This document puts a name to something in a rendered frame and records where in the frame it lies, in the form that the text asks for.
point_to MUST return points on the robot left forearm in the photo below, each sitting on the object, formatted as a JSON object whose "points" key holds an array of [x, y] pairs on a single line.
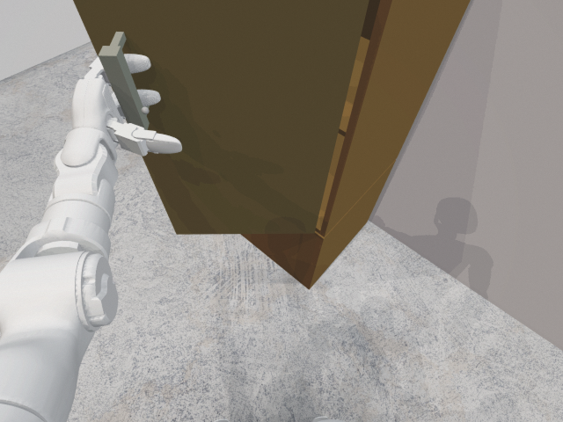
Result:
{"points": [[80, 209]]}

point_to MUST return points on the handle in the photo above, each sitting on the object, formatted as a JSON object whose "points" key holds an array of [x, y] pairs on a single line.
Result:
{"points": [[119, 76]]}

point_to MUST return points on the cupboard door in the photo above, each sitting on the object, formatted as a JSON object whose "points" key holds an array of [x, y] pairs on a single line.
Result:
{"points": [[253, 89]]}

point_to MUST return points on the robot left hand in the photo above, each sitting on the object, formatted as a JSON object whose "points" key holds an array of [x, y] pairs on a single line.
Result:
{"points": [[93, 106]]}

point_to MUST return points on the left robot upper arm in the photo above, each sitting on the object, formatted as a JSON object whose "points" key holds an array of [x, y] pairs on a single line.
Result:
{"points": [[50, 308]]}

